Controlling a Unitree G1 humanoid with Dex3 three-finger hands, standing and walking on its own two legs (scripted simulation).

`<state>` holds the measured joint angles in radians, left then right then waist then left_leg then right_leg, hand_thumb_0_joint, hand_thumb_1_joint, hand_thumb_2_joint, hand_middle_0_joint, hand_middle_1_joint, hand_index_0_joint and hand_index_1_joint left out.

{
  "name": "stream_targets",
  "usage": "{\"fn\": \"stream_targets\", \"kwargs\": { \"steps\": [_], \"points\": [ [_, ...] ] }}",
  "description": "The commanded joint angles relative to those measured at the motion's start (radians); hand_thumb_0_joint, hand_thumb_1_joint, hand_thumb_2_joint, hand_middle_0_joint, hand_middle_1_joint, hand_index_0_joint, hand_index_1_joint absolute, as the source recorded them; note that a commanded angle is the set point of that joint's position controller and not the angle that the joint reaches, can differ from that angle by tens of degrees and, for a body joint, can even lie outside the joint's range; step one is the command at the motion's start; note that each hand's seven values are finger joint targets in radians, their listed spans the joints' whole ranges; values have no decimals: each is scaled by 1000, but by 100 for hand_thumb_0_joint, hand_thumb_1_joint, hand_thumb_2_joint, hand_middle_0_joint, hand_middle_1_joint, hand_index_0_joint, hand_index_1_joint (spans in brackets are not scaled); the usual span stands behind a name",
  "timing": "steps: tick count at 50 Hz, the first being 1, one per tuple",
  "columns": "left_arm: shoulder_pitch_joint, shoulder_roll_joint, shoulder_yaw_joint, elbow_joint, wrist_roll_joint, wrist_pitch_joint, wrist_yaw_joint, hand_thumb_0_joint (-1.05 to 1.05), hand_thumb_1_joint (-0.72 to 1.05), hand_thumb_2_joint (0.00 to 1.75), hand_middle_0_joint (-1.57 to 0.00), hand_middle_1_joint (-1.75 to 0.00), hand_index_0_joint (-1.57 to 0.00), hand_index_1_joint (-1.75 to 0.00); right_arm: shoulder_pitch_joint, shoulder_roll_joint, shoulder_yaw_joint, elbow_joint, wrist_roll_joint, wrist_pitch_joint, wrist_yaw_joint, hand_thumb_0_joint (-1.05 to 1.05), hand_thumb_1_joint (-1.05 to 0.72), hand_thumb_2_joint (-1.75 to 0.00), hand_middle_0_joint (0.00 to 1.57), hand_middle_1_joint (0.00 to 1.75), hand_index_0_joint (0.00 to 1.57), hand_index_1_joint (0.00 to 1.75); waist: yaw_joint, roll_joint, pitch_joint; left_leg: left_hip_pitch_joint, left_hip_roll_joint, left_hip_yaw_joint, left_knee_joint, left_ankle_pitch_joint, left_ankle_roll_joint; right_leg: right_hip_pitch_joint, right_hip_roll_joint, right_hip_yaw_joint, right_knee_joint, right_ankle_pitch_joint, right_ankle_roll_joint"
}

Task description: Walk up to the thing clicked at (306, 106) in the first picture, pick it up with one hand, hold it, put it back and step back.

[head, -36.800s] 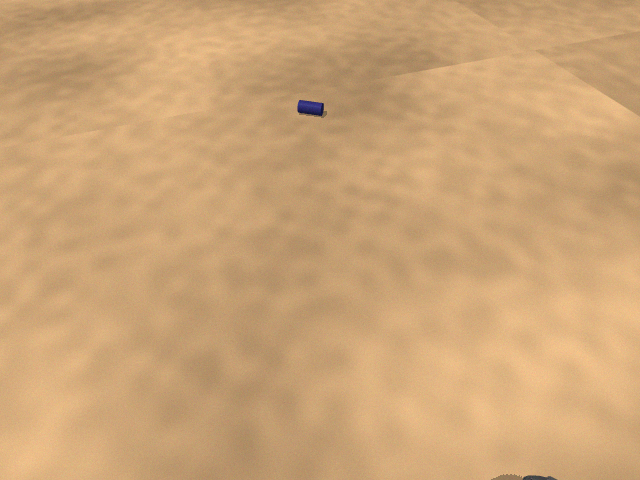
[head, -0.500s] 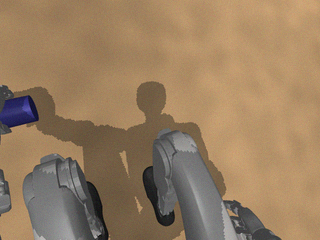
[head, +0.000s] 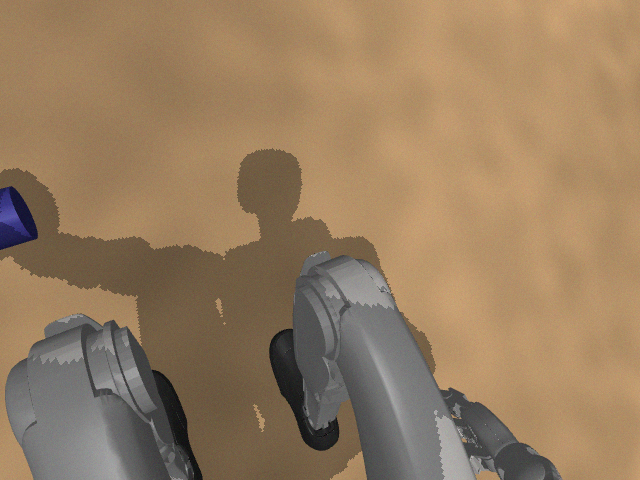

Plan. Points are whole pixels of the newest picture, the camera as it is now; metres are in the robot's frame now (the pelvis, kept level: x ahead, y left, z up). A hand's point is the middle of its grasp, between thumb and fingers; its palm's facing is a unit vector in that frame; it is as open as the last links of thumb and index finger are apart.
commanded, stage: rest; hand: left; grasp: from above
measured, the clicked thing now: out of the picture +0.43 +0.34 -0.26
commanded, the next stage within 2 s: open in 0.44 s
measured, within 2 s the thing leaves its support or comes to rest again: rests again in 0.76 s
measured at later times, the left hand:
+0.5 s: hand out of the picture +0.42 +0.34 -0.23, palm faces -0.42 -0.15 -0.89, open 9.6 cm
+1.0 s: hand out of the picture +0.43 +0.34 -0.23, palm faces -0.41 -0.15 -0.90, open 12.1 cm
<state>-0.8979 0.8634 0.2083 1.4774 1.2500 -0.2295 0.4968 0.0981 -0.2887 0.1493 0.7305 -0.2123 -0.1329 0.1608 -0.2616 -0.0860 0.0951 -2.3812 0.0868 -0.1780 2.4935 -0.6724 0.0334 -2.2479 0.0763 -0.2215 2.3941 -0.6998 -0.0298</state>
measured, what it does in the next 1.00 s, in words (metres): stands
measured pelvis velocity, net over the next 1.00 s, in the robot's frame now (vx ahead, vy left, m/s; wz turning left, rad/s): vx -0.01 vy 0.00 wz -0.04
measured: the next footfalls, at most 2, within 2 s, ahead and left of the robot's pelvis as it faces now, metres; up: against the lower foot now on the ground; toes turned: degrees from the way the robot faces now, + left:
none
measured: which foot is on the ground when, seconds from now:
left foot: down 0.00-1.00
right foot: down 0.00-1.00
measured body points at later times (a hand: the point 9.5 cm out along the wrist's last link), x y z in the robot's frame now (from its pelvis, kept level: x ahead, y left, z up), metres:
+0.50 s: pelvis +0.00 +0.00 -0.01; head +0.26 +0.11 +0.34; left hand +0.44 +0.35 -0.18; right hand +0.07 -0.26 -0.09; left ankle +0.07 +0.13 -0.27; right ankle +0.10 -0.09 -0.27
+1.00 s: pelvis -0.01 +0.00 -0.01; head +0.25 +0.12 +0.34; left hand +0.44 +0.35 -0.18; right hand +0.06 -0.25 -0.08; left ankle +0.07 +0.13 -0.27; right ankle +0.10 -0.09 -0.27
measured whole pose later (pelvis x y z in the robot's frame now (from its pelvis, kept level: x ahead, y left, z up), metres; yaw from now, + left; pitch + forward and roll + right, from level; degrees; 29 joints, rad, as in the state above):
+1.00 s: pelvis -0.01 +0.00 -0.01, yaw -2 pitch +27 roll -13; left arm -0.95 0.96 0.16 1.61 1.24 -0.23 0.57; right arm 0.10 -0.32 0.23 0.71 -0.23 -0.24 0.24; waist -0.30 -0.12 0.13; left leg -2.37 0.09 -0.23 2.54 -0.67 0.04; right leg -2.23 0.10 -0.26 2.40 -0.68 -0.01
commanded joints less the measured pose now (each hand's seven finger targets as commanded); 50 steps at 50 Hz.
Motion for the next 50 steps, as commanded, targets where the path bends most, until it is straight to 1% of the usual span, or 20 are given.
{"fn": "stream_targets", "kwargs": {
  "steps": [1, 10, 14, 15, 22, 24, 27, 28, 30, 31, 33, 39, 40, 42, 44, 45, 46, 47, 48, 50],
  "points": [
    [-275, 324, 37, -151, -11, -14, 62, 0, 68, 70, -109, -45, -107, -47, 204, -286, -77, -7, 1, -11, -1, 0, -89, -90, 20, 30, 20, 30, 0, 455, -749, 567, -7, 54, -200, 231, -11, 353, 47, -14, -230, 317, 2],
    [-324, 347, 17, -100, 11, -26, 91, 0, 69, 68, -108, -48, -107, -49, 188, -313, -58, -11, -9, -41, 16, 0, -89, -90, 20, 30, 20, 30, -37, 474, -662, 538, -6, 38, -196, 161, -18, 279, 45, -35, -206, 248, -4],
    [-282, 385, 56, -66, 22, -26, 110, 0, 73, 66, -109, -49, -109, -49, 199, -313, -53, 3, -15, -51, 23, 0, -89, -90, 20, 30, 20, 30, -33, 472, -666, 547, -1, 34, -188, 181, -19, 296, 49, -39, -199, 268, -2],
    [-306, 340, 20, -84, 22, -24, 109, 0, 74, 69, -110, -50, -109, -50, 195, -314, -53, -9, -17, -55, 28, 0, -89, -90, 20, 30, 20, 30, -47, 463, -665, 554, -3, 37, -188, 185, -18, 299, 49, -41, -204, 275, 3],
    [-307, 350, -7, -19, 7, -25, 111, 0, 71, 66, -107, -50, -107, -50, 186, -325, -34, -9, -14, -84, 47, 0, -89, -90, 20, 30, 20, 30, -51, 438, -641, 523, -1, 27, -175, 174, -14, 307, 55, -44, -206, 270, 7],
    [-284, 292, -50, 26, 0, -23, 112, 0, 69, 64, -105, -51, -106, -50, 198, -312, -19, 8, -10, -86, 51, 0, -89, -90, 20, 30, 20, 30, -53, 442, -626, 519, -1, 22, -187, 156, -14, 309, 60, -45, -215, 255, 6],
    [-293, 341, -28, 24, -4, -28, 119, 0, 68, 63, -105, -49, -105, -49, 190, -323, -15, -9, -8, -91, 51, 0, -89, -90, 20, 30, 20, 30, -51, 406, -613, 485, -2, 23, -178, 144, -9, 312, 57, -48, -220, 246, 10],
    [-296, 307, -59, 38, -5, -27, 115, 0, 60, 62, -97, -51, -97, -50, 196, -318, -11, 4, -9, -93, 55, 0, -89, -90, 20, 30, 20, 30, -61, 431, -599, 490, -1, 22, -186, 139, -11, 304, 58, -47, -217, 241, 8],
    [-311, 369, -12, 1, -3, -37, 125, 0, 44, 62, -81, -50, -81, -51, 181, -336, -10, -21, -8, -96, 52, 0, -88, -90, 20, 30, 20, 30, -52, 417, -630, 515, 2, 6, -190, 157, -15, 318, 56, -58, -214, 257, 9],
    [-301, 322, -51, 25, 5, -32, 118, 0, 36, 57, -73, -50, -73, -50, 193, -321, -7, -8, -10, -97, 57, 0, -89, -90, 20, 30, 20, 30, -61, 438, -612, 519, 1, 15, -183, 161, -15, 316, 58, -52, -211, 266, 9],
    [-305, 394, 9, 7, 7, -35, 132, 0, 20, 59, -62, -52, -62, -52, 204, -337, -11, -7, -13, -98, 58, 0, -88, -89, 20, 30, 20, 30, -61, 425, -632, 517, 3, 11, -180, 181, -14, 340, 61, -53, -212, 287, 12],
    [-313, 330, -56, 45, -4, -28, 123, 0, -14, 67, -42, -63, -42, -63, 187, -329, -6, -13, -11, -110, 68, 0, -89, -90, 20, 30, 20, 30, -72, 427, -586, 491, 3, 13, -180, 147, -11, 316, 64, -48, -222, 256, 11],
    [-294, 361, -20, 54, -10, -23, 126, 0, -15, 69, -40, -65, -40, -65, 192, -342, -13, -14, -11, -112, 68, 0, -89, -90, 20, 30, 20, 30, -63, 404, -585, 492, 3, 5, -189, 136, -12, 306, 60, -57, -223, 241, 11],
    [-263, 355, -24, 73, -2, -14, 118, 0, -21, 74, -38, -66, -37, -67, 189, -337, -13, -12, -11, -113, 69, 0, -89, -90, 20, 30, 20, 30, -52, 439, -586, 514, 3, 5, -203, 129, -19, 297, 60, -56, -213, 230, 5],
    [-289, 286, -84, 65, -14, -8, 104, 0, -24, 76, -34, -70, -33, -71, 175, -326, -6, -21, -7, -117, 74, 0, -89, -90, 20, 30, 20, 30, -61, 450, -559, 504, 2, -4, -217, 101, -21, 268, 58, -60, -213, 206, 3],
    [-281, 336, -38, 40, -23, -8, 108, 0, -26, 77, -31, -73, -31, -73, 164, -338, -14, -25, -6, -116, 71, 0, -89, -90, 20, 30, 20, 30, -52, 426, -593, 515, 7, -6, -213, 114, -18, 290, 62, -61, -223, 222, 7],
    [-283, 330, -62, 30, -19, -6, 102, 0, -30, 80, -29, -75, -29, -75, 164, -335, -8, -39, 0, -118, 72, 0, -89, -90, 20, 30, 20, 30, -49, 445, -592, 516, 2, 1, -210, 124, -18, 295, 61, -54, -218, 229, 5],
    [-271, 367, -22, 33, -21, -4, 104, 0, -31, 80, -28, -76, -27, -76, 180, -344, -14, -26, -3, -117, 72, 0, -89, -90, 20, 30, 20, 30, -49, 432, -605, 522, 4, 4, -203, 149, -17, 316, 59, -55, -219, 255, 9],
    [-261, 340, -43, 30, -22, -4, 101, 0, -34, 83, -26, -77, -25, -78, 161, -334, -8, -37, 1, -116, 72, 0, -89, -90, 20, 30, 20, 30, -37, 450, -617, 530, 4, 3, -209, 165, -20, 318, 62, -54, -212, 265, 6],
    [-244, 376, 0, 35, -17, -3, 104, 0, -36, 85, -23, -80, -22, -81, 196, -340, -14, -18, -4, -108, 73, 0, -89, -90, 20, 30, 20, 30, -44, 451, -617, 534, 4, 5, -205, 190, -21, 333, 62, -55, -208, 287, 7]
  ]
}}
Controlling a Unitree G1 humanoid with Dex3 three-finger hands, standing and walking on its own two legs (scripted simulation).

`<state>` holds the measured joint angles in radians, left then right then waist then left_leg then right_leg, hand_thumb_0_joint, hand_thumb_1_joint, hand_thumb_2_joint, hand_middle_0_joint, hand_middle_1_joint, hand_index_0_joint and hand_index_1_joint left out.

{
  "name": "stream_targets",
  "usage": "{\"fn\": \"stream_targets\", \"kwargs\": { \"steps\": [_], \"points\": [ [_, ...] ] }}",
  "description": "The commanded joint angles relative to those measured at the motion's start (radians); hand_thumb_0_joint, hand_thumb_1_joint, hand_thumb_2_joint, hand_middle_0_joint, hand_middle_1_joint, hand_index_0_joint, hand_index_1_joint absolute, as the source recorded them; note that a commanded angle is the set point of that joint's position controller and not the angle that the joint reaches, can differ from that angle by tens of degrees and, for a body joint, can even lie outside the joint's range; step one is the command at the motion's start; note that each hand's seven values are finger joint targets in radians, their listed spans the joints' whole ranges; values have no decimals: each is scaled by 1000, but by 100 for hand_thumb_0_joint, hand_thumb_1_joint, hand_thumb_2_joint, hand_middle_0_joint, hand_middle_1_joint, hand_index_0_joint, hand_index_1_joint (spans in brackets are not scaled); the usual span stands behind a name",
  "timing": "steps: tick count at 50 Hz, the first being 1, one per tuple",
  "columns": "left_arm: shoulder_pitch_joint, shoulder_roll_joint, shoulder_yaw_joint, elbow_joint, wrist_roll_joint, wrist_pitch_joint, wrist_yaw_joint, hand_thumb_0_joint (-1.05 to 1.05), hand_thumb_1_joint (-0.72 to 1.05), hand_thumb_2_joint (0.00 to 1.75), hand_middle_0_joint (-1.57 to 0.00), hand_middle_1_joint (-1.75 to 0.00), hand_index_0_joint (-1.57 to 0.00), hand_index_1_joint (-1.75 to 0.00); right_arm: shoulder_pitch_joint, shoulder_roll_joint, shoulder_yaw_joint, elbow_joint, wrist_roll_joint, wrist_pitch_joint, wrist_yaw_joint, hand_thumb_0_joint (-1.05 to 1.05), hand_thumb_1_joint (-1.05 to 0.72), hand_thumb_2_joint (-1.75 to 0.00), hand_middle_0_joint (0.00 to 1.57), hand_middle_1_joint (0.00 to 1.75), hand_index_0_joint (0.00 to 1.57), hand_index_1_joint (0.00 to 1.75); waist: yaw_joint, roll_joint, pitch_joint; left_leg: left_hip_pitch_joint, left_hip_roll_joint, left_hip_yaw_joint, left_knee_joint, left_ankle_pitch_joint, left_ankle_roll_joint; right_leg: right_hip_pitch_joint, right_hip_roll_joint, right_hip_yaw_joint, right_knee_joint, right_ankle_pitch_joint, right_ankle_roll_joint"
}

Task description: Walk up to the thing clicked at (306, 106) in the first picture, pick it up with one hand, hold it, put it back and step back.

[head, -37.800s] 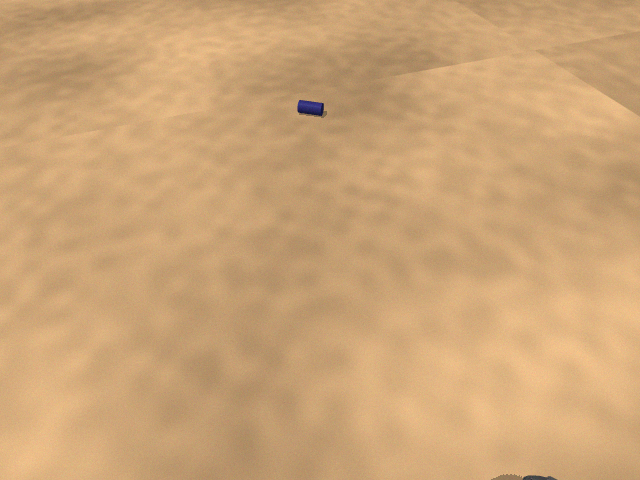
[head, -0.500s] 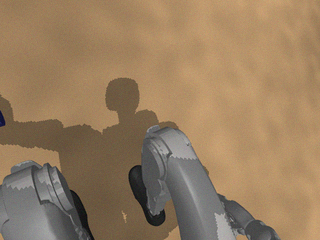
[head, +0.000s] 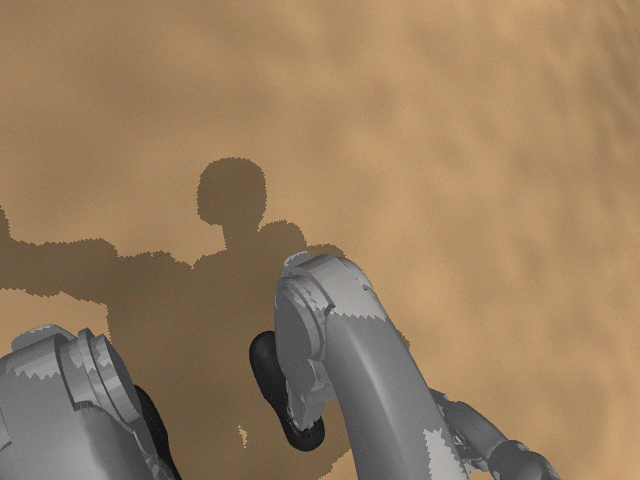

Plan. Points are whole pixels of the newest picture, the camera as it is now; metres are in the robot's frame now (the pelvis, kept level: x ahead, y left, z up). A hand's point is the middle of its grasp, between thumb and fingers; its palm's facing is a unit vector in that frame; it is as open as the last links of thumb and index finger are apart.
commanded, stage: open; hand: left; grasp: from above
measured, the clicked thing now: out of the picture +0.43 +0.36 -0.27
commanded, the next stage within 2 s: withdraw in 0.42 s
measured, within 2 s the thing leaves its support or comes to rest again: neither
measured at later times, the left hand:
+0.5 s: hand out of the picture +0.41 +0.36 -0.22, palm faces -0.40 -0.17 -0.90, open 14.1 cm
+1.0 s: hand out of the picture +0.41 +0.37 -0.09, palm faces -0.32 -0.08 -0.94, open 14.1 cm
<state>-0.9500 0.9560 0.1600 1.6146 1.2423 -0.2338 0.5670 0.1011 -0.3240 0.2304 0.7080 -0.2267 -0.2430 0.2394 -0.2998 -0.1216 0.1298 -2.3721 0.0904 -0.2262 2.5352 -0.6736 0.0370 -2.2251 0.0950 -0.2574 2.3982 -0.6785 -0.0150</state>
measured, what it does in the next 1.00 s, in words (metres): stands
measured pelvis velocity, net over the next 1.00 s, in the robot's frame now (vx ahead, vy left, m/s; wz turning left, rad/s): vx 0.00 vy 0.00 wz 0.08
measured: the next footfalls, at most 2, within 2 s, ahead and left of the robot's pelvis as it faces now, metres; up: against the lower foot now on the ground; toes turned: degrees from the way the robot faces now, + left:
none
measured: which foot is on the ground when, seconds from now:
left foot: down 0.00-1.00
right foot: down 0.00-1.00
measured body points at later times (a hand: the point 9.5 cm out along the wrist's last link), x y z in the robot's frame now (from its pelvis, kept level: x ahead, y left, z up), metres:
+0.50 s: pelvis +0.00 +0.00 +0.00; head +0.25 +0.13 +0.35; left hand +0.43 +0.37 -0.17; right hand +0.08 -0.25 -0.07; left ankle +0.07 +0.13 -0.27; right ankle +0.10 -0.09 -0.27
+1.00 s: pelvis +0.00 +0.00 +0.04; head +0.21 +0.10 +0.43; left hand +0.42 +0.37 -0.04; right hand +0.12 -0.24 -0.07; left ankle +0.07 +0.13 -0.27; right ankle +0.10 -0.09 -0.27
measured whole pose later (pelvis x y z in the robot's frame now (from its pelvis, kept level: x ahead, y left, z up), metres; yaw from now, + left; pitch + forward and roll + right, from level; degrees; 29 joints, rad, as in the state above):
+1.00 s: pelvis +0.00 +0.00 +0.04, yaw +4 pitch +32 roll -10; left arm -0.81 0.73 0.04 1.17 1.12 -0.07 0.35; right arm 0.13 -0.27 0.08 0.73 -0.12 -0.12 0.22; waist -0.17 0.00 -0.07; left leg -2.29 0.08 -0.14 2.37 -0.66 0.04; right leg -2.17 0.08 -0.18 2.28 -0.69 -0.02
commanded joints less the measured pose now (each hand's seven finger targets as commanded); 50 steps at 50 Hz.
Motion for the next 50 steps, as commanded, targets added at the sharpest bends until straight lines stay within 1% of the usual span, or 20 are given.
{"fn": "stream_targets", "kwargs": {
  "steps": [1, 11, 12, 14, 15, 18, 20, 21, 22, 23, 25, 27, 28, 30, 33, 37, 40, 43, 45, 50],
  "points": [
    [-199, 275, 43, -101, -8, 2, 31, 0, -40, 88, -22, -80, -20, -82, 187, -296, -95, 6, 11, 4, -5, 0, -89, -90, 20, 30, 20, 30, -11, 483, -649, 513, 2, 58, -239, 190, -21, 313, 46, -15, -215, 269, -7],
    [-209, 277, 33, -112, -19, -25, 19, 0, -52, 99, -9, -95, -8, -96, 185, -299, -89, 7, 6, 12, -9, 0, -88, -90, 20, 30, 20, 30, -18, 463, -657, 495, 2, 61, -228, 170, -14, 342, 49, -11, -236, 255, -5],
    [-219, 242, 0, -115, -16, -26, 14, 0, -53, 101, -8, -95, -7, -96, 177, -296, -86, -4, 6, 10, -8, 0, -88, -90, 20, 30, 20, 30, -25, 465, -647, 498, -1, 62, -228, 167, -16, 329, 47, -12, -235, 251, -5],
    [-208, 281, 29, -102, -16, -27, 22, 0, -53, 102, -8, -97, -6, -98, 176, -306, -90, 6, 7, 11, -11, 0, -88, -90, 20, 30, 20, 30, -20, 468, -630, 512, 4, 47, -242, 143, -20, 296, 45, -24, -228, 227, -9],
    [-236, 236, -9, -128, -18, -31, 17, 0, -53, 101, -7, -96, -6, -97, 165, -302, -82, -17, 8, 7, -8, 0, -88, -90, 20, 30, 20, 30, -26, 478, -628, 507, 0, 50, -245, 150, -22, 303, 43, -24, -227, 230, -7],
    [-214, 316, 50, -103, -3, -26, 32, 0, -54, 102, -7, -96, -6, -97, 182, -310, -82, 2, 8, 10, -10, 0, -88, -90, 20, 30, 20, 30, -17, 470, -623, 509, 3, 44, -247, 143, -22, 292, 43, -24, -219, 224, -9],
    [-228, 268, 22, -112, 5, -25, 32, 0, -54, 103, -7, -96, -6, -98, 175, -304, -86, -6, 3, 7, -6, 0, -88, -90, 20, 30, 20, 30, -28, 484, -617, 507, 2, 53, -242, 157, -23, 285, 43, -23, -217, 235, -9],
    [-213, 294, 46, -82, 4, -21, 36, 0, -53, 103, -7, -97, -6, -99, 179, -291, -71, 2, 1, 9, -5, 0, -88, -90, 20, 30, 20, 30, -25, 461, -616, 496, 3, 50, -240, 150, -19, 293, 47, -21, -222, 233, -8],
    [-238, 247, 2, -107, -2, -22, 29, 0, -53, 103, -7, -98, -6, -99, 169, -301, -83, -15, 3, 4, -5, 0, -88, -90, 20, 30, 20, 30, -35, 463, -606, 482, 0, 58, -233, 138, -16, 285, 47, -14, -230, 222, -7],
    [-231, 278, 36, -104, -13, -21, 36, 0, -52, 101, -7, -98, -6, -99, 177, -306, -84, -4, 2, 5, -8, 0, -88, -90, 20, 30, 20, 30, -30, 456, -623, 484, 1, 60, -234, 146, -14, 313, 49, -16, -241, 233, -4],
    [-235, 243, -6, -107, -9, -19, 27, 0, -52, 101, -7, -98, -6, -98, 163, -299, -81, -14, 4, -2, -6, 0, -88, -90, 20, 30, 20, 30, -28, 464, -631, 496, 0, 60, -234, 144, -17, 300, 47, -14, -232, 227, -7],
    [-212, 287, 29, -94, -16, -17, 28, 0, -49, 96, -7, -100, -8, -99, 171, -313, -85, -7, 8, -1, -9, 0, -89, -90, 20, 30, 20, 30, -17, 463, -626, 497, 2, 48, -242, 128, -18, 290, 45, -20, -231, 209, -8],
    [-228, 226, -24, -120, -15, -20, 22, 0, -50, 96, -7, -100, -8, -98, 159, -293, -73, -21, 7, -2, -6, 0, -89, -90, 20, 30, 20, 30, -18, 482, -640, 503, 1, 56, -239, 150, -19, 321, 49, -13, -233, 231, -8],
    [-237, 304, 34, -182, -17, -29, 34, 0, -48, 95, -7, -99, -9, -97, 157, -306, -81, -22, 10, 2, -12, 0, -89, -90, 20, 30, 20, 30, 3, 488, -694, 526, 1, 52, -241, 164, -21, 325, 44, -21, -229, 244, -6],
    [-186, 333, 88, -236, 0, -13, 34, 0, -49, 96, -7, -99, -8, -98, 171, -298, -104, -2, 7, 11, -8, 0, -89, -90, 20, 30, 20, 30, 34, 579, -731, 582, 3, 57, -264, 204, -34, 315, 43, -18, -206, 268, -16],
    [-163, 201, 30, -380, -31, 24, -3, 0, -51, 97, -6, -98, -7, -98, 168, -260, -140, -3, 26, 22, 2, 0, -90, -90, 20, 30, 20, 30, 65, 626, -812, 625, -5, 79, -287, 217, -33, 307, 39, 3, -233, 279, -19],
    [-118, 190, 37, -471, -57, 69, -39, 0, -51, 97, -6, -98, -7, -97, 194, -260, -182, 6, 53, 40, 2, 0, -90, -90, 20, 30, 20, 30, 108, 633, -889, 667, -11, 87, -325, 239, -34, 299, 28, 21, -247, 287, -22],
    [-153, 67, -51, -547, -92, 116, -99, 0, -52, 98, -7, -98, -7, -98, 207, -245, -217, 13, 86, 72, -3, 0, -90, -90, 20, 30, 20, 30, 101, 585, -887, 682, -11, 84, -379, 219, -29, 261, 23, 36, -286, 264, -24],
    [-165, 90, -42, -612, -104, 142, -142, 0, -53, 99, -7, -98, -6, -98, 225, -241, -240, 6, 109, 97, -15, 0, -90, -90, 20, 30, 20, 30, 120, 533, -918, 679, -19, 99, -416, 183, -18, 316, 25, 60, -343, 241, -25],
    [-145, -50, -135, -609, -160, 181, -274, 0, -53, 100, -7, -97, -6, -98, 239, -197, -257, -8, 145, 149, -49, 0, -90, -90, 20, 30, 20, 30, 94, 348, -823, 603, -35, 127, -459, 138, 5, 384, 26, 108, -441, 197, -23]
  ]
}}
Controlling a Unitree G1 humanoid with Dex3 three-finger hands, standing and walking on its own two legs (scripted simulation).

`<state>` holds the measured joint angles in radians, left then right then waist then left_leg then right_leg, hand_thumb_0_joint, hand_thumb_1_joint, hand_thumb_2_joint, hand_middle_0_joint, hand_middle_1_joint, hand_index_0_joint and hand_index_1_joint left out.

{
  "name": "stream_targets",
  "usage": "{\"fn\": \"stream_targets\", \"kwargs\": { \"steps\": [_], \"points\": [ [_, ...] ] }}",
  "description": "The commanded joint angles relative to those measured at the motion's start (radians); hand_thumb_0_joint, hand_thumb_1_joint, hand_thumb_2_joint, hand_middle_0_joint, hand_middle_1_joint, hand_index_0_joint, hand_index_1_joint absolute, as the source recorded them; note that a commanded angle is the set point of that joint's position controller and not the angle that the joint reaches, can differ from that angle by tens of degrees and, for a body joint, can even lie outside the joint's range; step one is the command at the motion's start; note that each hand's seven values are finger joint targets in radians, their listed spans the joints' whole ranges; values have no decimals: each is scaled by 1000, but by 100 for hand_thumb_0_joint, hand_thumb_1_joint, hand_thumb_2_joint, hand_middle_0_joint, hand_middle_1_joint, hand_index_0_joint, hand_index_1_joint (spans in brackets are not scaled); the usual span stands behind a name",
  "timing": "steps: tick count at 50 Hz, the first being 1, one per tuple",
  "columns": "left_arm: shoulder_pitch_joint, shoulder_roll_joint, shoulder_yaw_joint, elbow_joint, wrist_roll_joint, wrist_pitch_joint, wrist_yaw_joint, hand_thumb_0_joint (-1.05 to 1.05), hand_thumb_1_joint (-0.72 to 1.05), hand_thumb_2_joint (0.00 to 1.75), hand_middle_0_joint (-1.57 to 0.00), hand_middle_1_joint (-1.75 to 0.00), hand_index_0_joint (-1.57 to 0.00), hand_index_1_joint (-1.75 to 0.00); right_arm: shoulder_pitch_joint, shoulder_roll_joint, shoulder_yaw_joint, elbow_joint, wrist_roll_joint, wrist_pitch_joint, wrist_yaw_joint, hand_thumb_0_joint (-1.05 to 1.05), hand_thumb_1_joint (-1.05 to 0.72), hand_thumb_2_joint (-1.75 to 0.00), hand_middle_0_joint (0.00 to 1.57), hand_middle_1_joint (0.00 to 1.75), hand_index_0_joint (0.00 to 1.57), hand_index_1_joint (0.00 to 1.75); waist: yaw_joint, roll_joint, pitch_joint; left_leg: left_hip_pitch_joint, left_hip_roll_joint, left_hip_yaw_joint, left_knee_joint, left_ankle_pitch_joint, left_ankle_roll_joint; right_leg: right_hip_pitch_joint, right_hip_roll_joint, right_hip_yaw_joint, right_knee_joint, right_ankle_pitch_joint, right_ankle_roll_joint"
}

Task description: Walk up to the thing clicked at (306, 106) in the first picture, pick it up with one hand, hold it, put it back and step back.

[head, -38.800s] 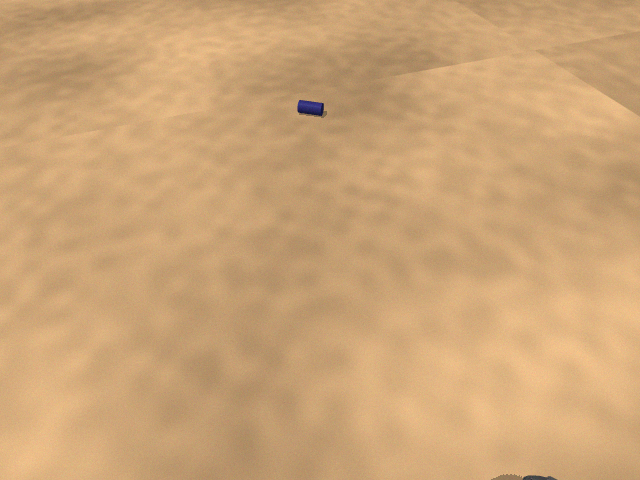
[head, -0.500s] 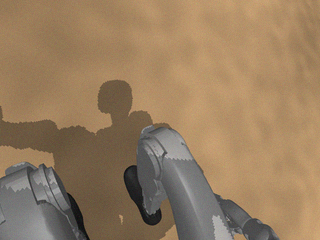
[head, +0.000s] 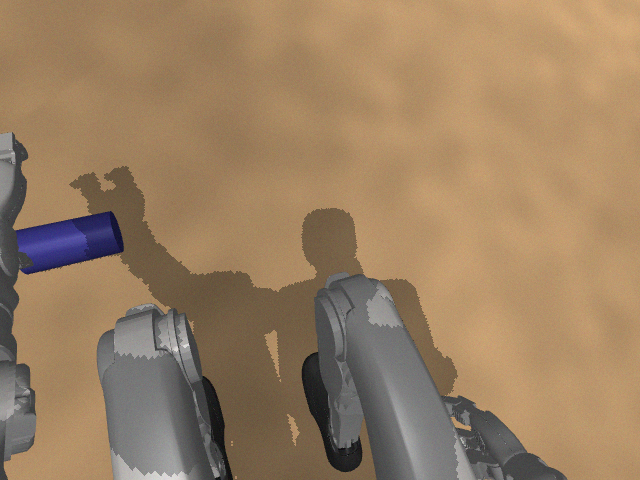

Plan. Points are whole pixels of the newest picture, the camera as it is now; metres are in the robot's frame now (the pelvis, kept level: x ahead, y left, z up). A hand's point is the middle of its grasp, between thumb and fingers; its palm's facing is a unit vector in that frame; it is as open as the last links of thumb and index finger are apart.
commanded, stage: withdraw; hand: left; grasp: from above
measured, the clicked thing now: (71, 241) +0.46 +0.33 -0.31
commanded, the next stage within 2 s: home in 0.40 s
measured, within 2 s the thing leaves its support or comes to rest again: neither
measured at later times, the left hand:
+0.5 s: hand (39, 237) +0.43 +0.32 -0.17, palm faces -0.42 -0.08 -0.90, open 13.9 cm
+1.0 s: hand out of the picture +0.37 +0.30 -0.04, palm faces -0.28 -0.56 -0.78, open 9.6 cm
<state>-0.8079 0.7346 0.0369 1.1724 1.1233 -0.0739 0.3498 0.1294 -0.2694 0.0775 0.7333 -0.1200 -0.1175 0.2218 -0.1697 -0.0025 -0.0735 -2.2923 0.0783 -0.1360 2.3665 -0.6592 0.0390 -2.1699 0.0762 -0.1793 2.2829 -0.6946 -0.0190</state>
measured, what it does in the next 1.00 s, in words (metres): rises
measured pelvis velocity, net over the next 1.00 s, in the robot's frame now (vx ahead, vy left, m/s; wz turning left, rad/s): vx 0.00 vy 0.00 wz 0.08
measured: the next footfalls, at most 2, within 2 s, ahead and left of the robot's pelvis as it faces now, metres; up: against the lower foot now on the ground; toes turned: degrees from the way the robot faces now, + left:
none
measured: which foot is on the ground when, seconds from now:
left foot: down 0.00-1.00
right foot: down 0.00-1.00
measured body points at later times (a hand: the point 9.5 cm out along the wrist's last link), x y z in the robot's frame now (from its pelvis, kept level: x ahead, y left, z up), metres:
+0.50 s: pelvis -0.02 -0.01 -0.01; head +0.21 +0.08 +0.37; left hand +0.44 +0.32 -0.12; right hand +0.06 -0.28 -0.10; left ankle +0.08 +0.12 -0.31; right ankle +0.10 -0.10 -0.31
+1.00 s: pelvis +0.00 +0.00 +0.09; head +0.20 +0.06 +0.49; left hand +0.38 +0.33 +0.01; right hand +0.13 -0.25 -0.04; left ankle +0.08 +0.12 -0.31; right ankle +0.10 -0.10 -0.31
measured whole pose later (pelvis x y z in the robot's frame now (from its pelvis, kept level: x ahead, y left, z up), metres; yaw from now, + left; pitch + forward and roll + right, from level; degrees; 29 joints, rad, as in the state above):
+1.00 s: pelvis +0.00 +0.00 +0.09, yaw +5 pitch +35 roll -7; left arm -0.51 0.54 0.06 0.76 0.62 0.01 0.09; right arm 0.17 -0.25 0.01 0.68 -0.02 -0.03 0.08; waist -0.09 0.04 -0.17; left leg -2.04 0.06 -0.07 2.06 -0.64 0.03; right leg -1.95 0.06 -0.11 2.02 -0.69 -0.02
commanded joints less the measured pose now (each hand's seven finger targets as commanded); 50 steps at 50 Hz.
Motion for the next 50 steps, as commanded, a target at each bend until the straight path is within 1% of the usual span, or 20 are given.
{"fn": "stream_targets", "kwargs": {
  "steps": [1, 4, 6, 7, 10, 13, 17, 20, 25, 26, 28, 30, 33, 34, 35, 39, 42, 45, 47, 50],
  "points": [
    [-276, 176, -8, -159, -44, 18, -79, 0, -53, 100, -7, -98, -7, -98, 209, -243, -103, -38, 41, 30, -41, 0, -90, -90, 20, 30, 20, 30, -28, 211, -614, 505, -31, 41, -304, 114, 4, 346, 41, 38, -332, 194, -20],
    [-253, 138, -41, -78, -45, 3, -132, 0, -52, 100, -8, -98, -7, -99, 186, -226, -93, -63, 51, 48, -66, 0, -90, -90, 20, 30, 20, 30, -33, 113, -516, 450, -37, 48, -329, 73, 11, 337, 36, 52, -361, 144, -22],
    [-276, 153, -37, -62, -43, -25, -150, 0, -51, 100, -8, -98, -7, -99, 168, -223, -83, -83, 54, 55, -88, 0, -90, -90, 20, 30, 20, 30, -33, 90, -474, 419, -40, 51, -337, 39, 13, 321, 35, 59, -374, 99, -25],
    [-284, 123, -66, -41, -36, -39, -157, 0, -51, 100, -8, -99, -8, -99, 176, -212, -75, -72, 54, 58, -96, 0, -89, -90, 20, 30, 20, 30, -41, 96, -458, 415, -44, 57, -341, 31, 12, 317, 32, 62, -379, 92, -25],
    [-325, 187, -37, -27, -14, -86, -136, 0, -49, 98, -9, -98, -9, -98, 165, -212, -62, -69, 51, 58, -115, 0, -89, -90, 20, 30, 20, 30, -20, 112, -471, 421, -50, 72, -338, 29, 7, 314, 30, 72, -377, 72, -27],
    [-386, 194, -40, 16, 20, -131, -93, 0, -51, 99, -8, -99, -8, -99, 163, -221, -46, -63, 34, 54, -124, 0, -89, -90, 20, 30, 20, 30, -51, 147, -471, 436, -49, 69, -315, 25, 1, 274, 27, 60, -355, 71, -28],
    [-481, 216, -25, 75, 75, -175, -4, 0, -51, 99, -8, -100, -8, -100, 176, -236, -34, -44, 13, 47, -129, 0, -89, -90, 20, 30, 20, 30, -63, 242, -550, 497, -48, 58, -285, 64, -13, 229, 23, 37, -292, 111, -31],
    [-518, 256, 10, 134, 105, -183, 68, 0, -51, 98, -7, -101, -8, -100, 197, -255, -24, -30, -10, 35, -130, 0, -89, -89, 20, 30, 20, 30, -80, 259, -569, 515, -49, 55, -265, 80, -16, 217, 18, 18, -272, 129, -25],
    [-527, 375, 115, 112, 130, -147, 154, 0, -50, 96, -9, -99, -9, -98, 217, -272, -27, -23, -39, 14, -120, 0, -89, -89, 20, 30, 20, 30, -51, 387, -698, 602, -40, 58, -240, 136, -25, 235, 9, 8, -215, 189, -29],
    [-521, 387, 128, 90, 127, -132, 160, 0, -42, 93, -17, -91, -17, -90, 211, -274, -30, -28, -40, 12, -118, 0, -88, -89, 20, 30, 20, 30, -44, 402, -733, 620, -38, 63, -236, 148, -24, 238, 7, 7, -208, 204, -29],
    [-525, 400, 142, 47, 97, -107, 162, 0, -26, 104, -27, -75, -24, -77, 200, -276, -43, -36, -38, 10, -114, 0, -88, -89, 20, 30, 20, 30, -30, 440, -793, 638, -35, 62, -238, 146, -24, 232, 5, 8, -200, 205, -32],
    [-506, 362, 117, 73, 71, -78, 138, 0, -14, 97, -26, -69, -23, -71, 225, -263, -43, -26, -37, 11, -108, 0, -88, -89, 20, 30, 20, 30, -50, 394, -749, 580, -37, 66, -228, 123, -13, 246, 9, 15, -229, 193, -27],
    [-454, 375, 141, -17, -14, -55, 83, 0, -11, 91, -24, -63, -22, -65, 256, -253, -68, -19, -23, 11, -103, 0, -89, -90, 20, 30, 20, 30, -13, 366, -802, 560, -42, 74, -254, 109, -5, 328, 8, 33, -271, 169, -23],
    [-366, 322, 126, 3, -46, -40, 57, 0, -12, 90, -24, -62, -22, -64, 257, -249, -79, -24, -12, 11, -102, 0, -89, -90, 20, 30, 20, 30, 7, 347, -797, 584, -41, 76, -276, 117, -5, 338, 6, 30, -288, 179, -22],
    [-341, 284, 103, -11, -77, -28, 27, 0, -8, 85, -23, -57, -21, -59, 261, -241, -82, -23, -2, 13, -98, 0, -89, -90, 20, 30, 20, 30, 0, 322, -780, 572, -43, 75, -288, 117, -2, 349, 6, 30, -298, 182, -21],
    [-226, 237, 112, -221, -217, 6, -85, 0, 15, 91, -23, -54, -21, -56, 275, -231, -125, -38, 47, 38, -101, 0, -89, -90, 20, 30, 20, 30, 54, 275, -860, 644, -48, 75, -367, 158, -2, 451, 10, 51, -363, 221, -22],
    [-75, 122, 79, -367, -346, 44, -163, 0, 39, 87, -21, -42, -20, -43, 247, -217, -145, -68, 84, 54, -111, 0, -89, -90, 20, 30, 20, 30, 59, 215, -791, 670, -45, 66, -437, 147, 4, 465, 7, 70, -427, 222, -20],
    [21, 93, 102, -516, -459, 64, -218, 0, 63, 92, -21, -39, -21, -40, 215, -197, -143, -98, 106, 68, -136, 0, -90, -90, 20, 30, 20, 30, 70, 160, -755, 685, -43, 58, -494, 163, 10, 536, 5, 84, -488, 244, -15],
    [103, 35, 83, -598, -520, 73, -249, 0, 79, 92, -21, -35, -21, -35, 186, -174, -144, -125, 116, 71, -151, 0, -90, -90, 20, 30, 20, 30, 76, 131, -741, 725, -42, 70, -535, 177, 14, 601, 6, 100, -548, 253, -13],
    [164, -4, 93, -706, -605, 80, -269, 0, 90, 90, -20, -30, -20, -30, 153, -168, -147, -141, 127, 64, -173, 0, -90, -90, 20, 30, 20, 30, 87, 162, -699, 825, -38, 54, -619, 167, 8, 611, -4, 109, -599, 227, -19]
  ]
}}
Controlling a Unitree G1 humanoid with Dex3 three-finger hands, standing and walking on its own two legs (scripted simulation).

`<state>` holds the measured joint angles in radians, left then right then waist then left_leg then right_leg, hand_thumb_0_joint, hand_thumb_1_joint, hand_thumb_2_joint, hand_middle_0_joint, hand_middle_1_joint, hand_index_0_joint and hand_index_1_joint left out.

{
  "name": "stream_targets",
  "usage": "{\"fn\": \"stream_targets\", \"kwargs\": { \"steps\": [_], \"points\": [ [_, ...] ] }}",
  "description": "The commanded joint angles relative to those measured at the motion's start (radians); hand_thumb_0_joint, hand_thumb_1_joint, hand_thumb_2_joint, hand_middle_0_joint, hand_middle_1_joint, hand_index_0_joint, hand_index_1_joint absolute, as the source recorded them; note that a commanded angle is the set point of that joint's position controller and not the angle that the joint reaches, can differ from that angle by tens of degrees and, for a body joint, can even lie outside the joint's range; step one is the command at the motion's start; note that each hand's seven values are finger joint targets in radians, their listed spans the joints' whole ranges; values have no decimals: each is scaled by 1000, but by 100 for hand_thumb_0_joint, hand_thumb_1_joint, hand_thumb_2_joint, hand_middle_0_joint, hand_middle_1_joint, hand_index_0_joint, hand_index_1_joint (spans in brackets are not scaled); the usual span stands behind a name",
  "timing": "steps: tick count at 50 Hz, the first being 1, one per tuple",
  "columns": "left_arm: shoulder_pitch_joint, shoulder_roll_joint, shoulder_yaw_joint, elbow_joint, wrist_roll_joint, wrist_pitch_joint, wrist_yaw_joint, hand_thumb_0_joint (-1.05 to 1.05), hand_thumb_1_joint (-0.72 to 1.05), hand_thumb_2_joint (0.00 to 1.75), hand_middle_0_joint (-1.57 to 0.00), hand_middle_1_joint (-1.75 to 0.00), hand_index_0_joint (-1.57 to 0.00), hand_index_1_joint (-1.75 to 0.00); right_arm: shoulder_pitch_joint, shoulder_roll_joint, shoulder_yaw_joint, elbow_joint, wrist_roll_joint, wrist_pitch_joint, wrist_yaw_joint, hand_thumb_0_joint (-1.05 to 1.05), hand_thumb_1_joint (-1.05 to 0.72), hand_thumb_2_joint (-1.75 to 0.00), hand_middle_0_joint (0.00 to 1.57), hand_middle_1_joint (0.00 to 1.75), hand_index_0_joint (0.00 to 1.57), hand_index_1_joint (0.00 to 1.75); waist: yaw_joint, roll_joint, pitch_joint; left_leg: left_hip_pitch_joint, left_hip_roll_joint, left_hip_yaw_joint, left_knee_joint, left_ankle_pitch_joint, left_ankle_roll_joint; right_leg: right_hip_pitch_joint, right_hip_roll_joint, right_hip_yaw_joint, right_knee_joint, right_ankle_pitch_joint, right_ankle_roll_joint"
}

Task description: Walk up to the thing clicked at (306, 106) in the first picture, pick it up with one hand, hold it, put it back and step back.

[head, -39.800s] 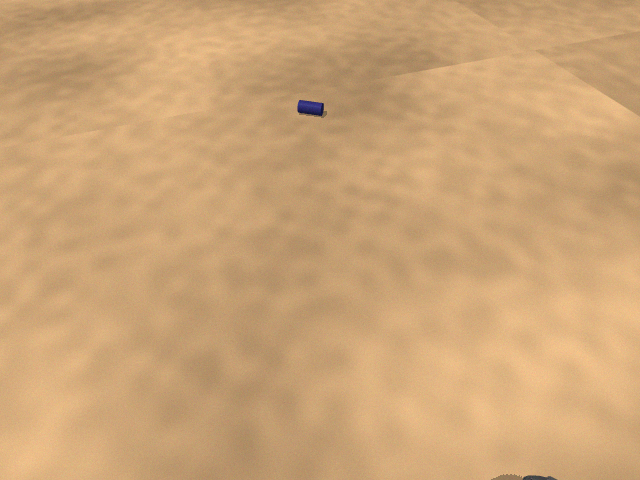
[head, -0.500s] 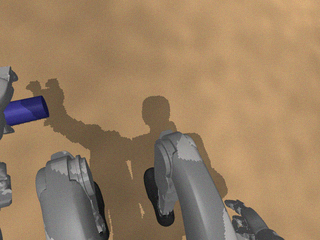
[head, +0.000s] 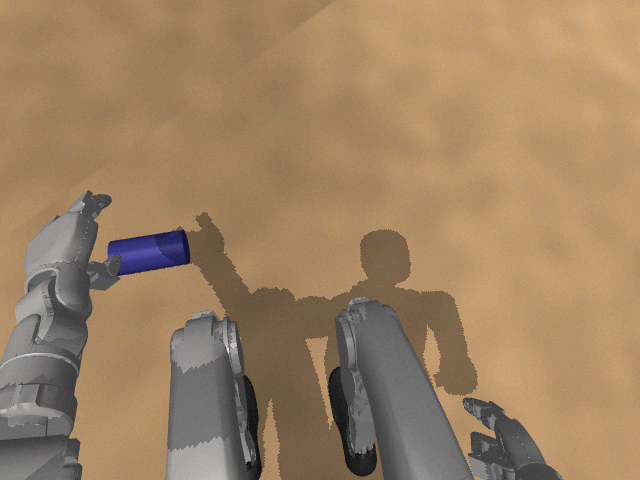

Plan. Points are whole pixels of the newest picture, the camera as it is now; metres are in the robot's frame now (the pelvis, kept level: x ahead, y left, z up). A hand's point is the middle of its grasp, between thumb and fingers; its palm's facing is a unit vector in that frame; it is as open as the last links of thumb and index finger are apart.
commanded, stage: home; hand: left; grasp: from above
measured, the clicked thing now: (151, 252) +0.48 +0.29 -0.40
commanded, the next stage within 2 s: none
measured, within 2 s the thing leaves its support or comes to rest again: neither
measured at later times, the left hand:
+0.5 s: hand (17, 366) +0.26 +0.24 +0.09, palm faces +0.10 -0.94 -0.32, open 7.3 cm
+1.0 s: hand out of the picture +0.21 +0.21 +0.24, palm faces +0.20 -0.96 -0.20, open 7.4 cm
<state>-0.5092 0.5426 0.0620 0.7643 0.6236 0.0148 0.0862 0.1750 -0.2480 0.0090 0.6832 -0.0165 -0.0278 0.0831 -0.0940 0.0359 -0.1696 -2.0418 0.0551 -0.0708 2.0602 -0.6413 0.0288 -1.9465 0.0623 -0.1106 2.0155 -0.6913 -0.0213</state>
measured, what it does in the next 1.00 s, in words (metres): rises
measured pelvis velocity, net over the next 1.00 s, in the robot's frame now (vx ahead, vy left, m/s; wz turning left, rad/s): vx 0.08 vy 0.01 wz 0.14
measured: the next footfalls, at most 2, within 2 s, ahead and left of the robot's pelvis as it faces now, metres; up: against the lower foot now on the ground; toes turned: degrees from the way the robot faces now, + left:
none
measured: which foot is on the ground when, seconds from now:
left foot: down 0.00-1.00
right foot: down 0.00-1.00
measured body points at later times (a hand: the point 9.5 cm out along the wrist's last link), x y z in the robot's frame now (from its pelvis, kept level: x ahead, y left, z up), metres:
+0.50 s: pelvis +0.03 +0.01 +0.18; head +0.14 +0.05 +0.62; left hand +0.25 +0.29 +0.11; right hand +0.25 -0.20 +0.10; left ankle +0.09 +0.12 -0.40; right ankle +0.08 -0.11 -0.40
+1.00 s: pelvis +0.08 +0.01 +0.28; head +0.10 +0.01 +0.73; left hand +0.20 +0.26 +0.25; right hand +0.27 -0.21 +0.22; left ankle +0.08 +0.12 -0.40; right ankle +0.08 -0.11 -0.40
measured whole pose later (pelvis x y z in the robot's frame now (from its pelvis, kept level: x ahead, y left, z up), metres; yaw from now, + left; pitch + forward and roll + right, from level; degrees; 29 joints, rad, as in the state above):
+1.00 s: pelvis +0.08 +0.01 +0.28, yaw +8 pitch +11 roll -3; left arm 0.52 0.22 0.02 -0.13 -0.07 0.43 0.04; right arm 0.30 -0.23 0.04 0.51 0.02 -0.20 -0.20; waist -0.05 0.06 -0.18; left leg -0.72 0.01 -0.05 0.98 -0.45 0.02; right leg -0.62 0.04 -0.06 0.91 -0.48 -0.01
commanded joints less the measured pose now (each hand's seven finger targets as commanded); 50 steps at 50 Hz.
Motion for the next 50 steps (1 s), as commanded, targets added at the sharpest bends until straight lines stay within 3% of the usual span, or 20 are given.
{"fn": "stream_targets", "kwargs": {
  "steps": [1, 6, 9, 11, 12, 14, 16, 24, 26, 29, 33, 38, 40, 43, 50],
  "points": [
    [-111, 169, 63, -321, -124, -6, -8, 0, 90, 90, -20, -30, -20, -30, 97, -187, -78, -102, 28, -28, -42, 0, -90, -90, 20, 30, 20, 30, 10, 127, -594, 600, -14, -18, -344, 132, 16, 400, 8, 40, -348, 207, -18],
    [54, 73, 48, -417, -243, 29, -14, 0, 87, 89, -20, -30, -20, -30, 37, -177, -76, -137, 40, -52, -78, 0, -90, -90, 20, 30, 20, 30, 19, 123, -526, 735, -13, -26, -481, 92, 8, 470, -1, 49, -457, 173, -17],
    [128, 47, 61, -505, -326, 64, -6, 0, 90, 94, -21, -33, -21, -33, 3, -172, -71, -163, 47, -69, -102, 0, -90, -90, 20, 30, 20, 30, 29, 120, -517, 806, -18, -21, -564, 49, 6, 555, -3, 60, -534, 147, -14],
    [190, -3, 31, -540, -377, 89, -11, 0, 92, 96, -21, -34, -21, -34, -11, -168, -68, -170, 51, -80, -117, 0, -90, -90, 20, 30, 20, 30, 11, 125, -477, 860, -19, -30, -620, 49, 2, 585, -6, 63, -577, 147, -13],
    [202, 14, 55, -568, -407, 100, -7, 0, 92, 95, -21, -34, -21, -34, -18, -167, -65, -175, 53, -85, -125, 0, -90, -90, 20, 30, 20, 30, 19, 123, -482, 891, -18, -39, -640, 50, 3, 610, -7, 63, -592, 154, -11],
    [275, -3, 60, -606, -457, 122, -4, 0, 91, 93, -21, -32, -21, -32, -29, -159, -61, -190, 57, -93, -138, 0, -90, -90, 20, 30, 20, 30, 30, 125, -483, 957, -21, -40, -688, 84, 0, 662, -9, 67, -634, 174, -11],
    [318, -24, 56, -639, -503, 147, 3, 0, 91, 92, -21, -32, -20, -32, -36, -151, -52, -206, 56, -101, -151, 0, -90, -90, 20, 30, 20, 30, 18, 101, -447, 983, -26, -40, -735, 69, 2, 725, -10, 70, -692, 167, -8],
    [536, -129, 54, -753, -628, 260, 11, 0, 90, 90, -20, -30, -20, -30, 1, -122, -19, -236, 63, -129, -204, 0, -90, -90, 20, 30, 20, 30, 20, 90, -329, 1193, -21, -66, -946, 142, -12, 925, -14, 65, -883, 229, -7],
    [605, -148, 54, -775, -651, 286, 8, 0, 90, 90, -20, -30, -20, -30, 19, -117, -12, -236, 60, -138, -218, 0, -90, -90, 20, 30, 20, 30, 25, 95, -310, 1261, -20, -58, -983, 237, -16, 985, -12, 60, -924, 296, -8],
    [703, -167, 57, -832, -679, 316, 5, 0, 90, 90, -20, -30, -20, -30, 42, -101, 1, -258, 58, -149, -237, 0, -90, -90, 20, 30, 20, 30, 29, 72, -277, 1308, -30, -29, -1035, 328, -13, 1109, -11, 55, -1004, 365, -5],
    [826, -194, 44, -907, -691, 339, -2, 0, 90, 90, -20, -30, -20, -30, 74, -86, 3, -279, 50, -166, -259, 0, -90, -90, 20, 30, 20, 30, 27, 60, -226, 1378, -40, 0, -1102, 407, -10, 1232, -11, 55, -1104, 436, -3],
    [933, -204, 34, -1021, -686, 359, -6, 0, 90, 90, -20, -30, -20, -30, 76, -79, 0, -314, 46, -189, -279, 0, -90, -90, 20, 30, 20, 30, 42, 43, -142, 1431, -46, 9, -1182, 384, -6, 1298, -14, 53, -1196, 415, 2],
    [968, -223, 17, -1032, -689, 366, -12, 0, 90, 90, -20, -30, -20, -30, 81, -74, 2, -318, 42, -200, -283, 0, -90, -90, 20, 30, 20, 30, 31, 22, -114, 1445, -48, 12, -1193, 389, -2, 1314, -14, 56, -1226, 422, 6],
    [1006, -223, 20, -1057, -685, 372, -24, 0, 90, 90, -20, -30, -20, -30, 79, -79, -6, -326, 38, -214, -288, 0, -90, -90, 20, 30, 20, 30, 38, 14, -87, 1461, -48, 14, -1217, 385, -1, 1321, -15, 53, -1245, 412, 7],
    [986, -218, 20, -1045, -680, 369, -51, 0, 90, 90, -20, -30, -20, -30, 70, -96, -15, -326, 31, -245, -290, 0, -90, -90, 20, 30, 20, 30, 32, -17, -46, 1477, -50, 21, -1222, 380, 3, 1318, -22, 56, -1264, 406, 14]
  ]
}}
